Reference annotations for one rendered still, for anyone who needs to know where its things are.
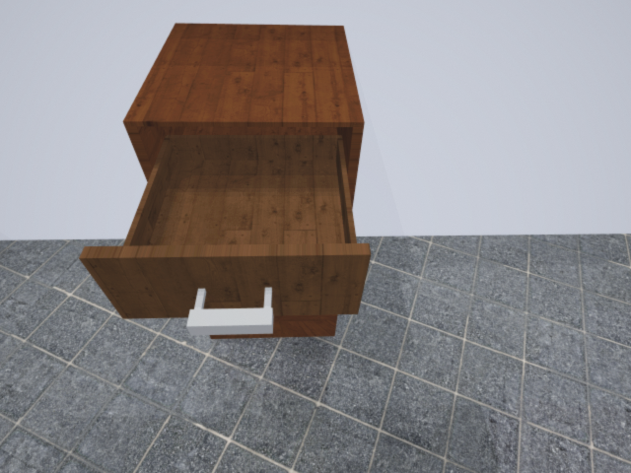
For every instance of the drawer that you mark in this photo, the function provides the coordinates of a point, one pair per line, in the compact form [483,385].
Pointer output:
[235,214]

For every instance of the handle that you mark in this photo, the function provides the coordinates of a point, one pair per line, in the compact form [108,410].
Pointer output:
[230,321]

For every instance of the cabinet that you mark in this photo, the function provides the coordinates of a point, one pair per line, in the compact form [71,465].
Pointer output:
[237,79]

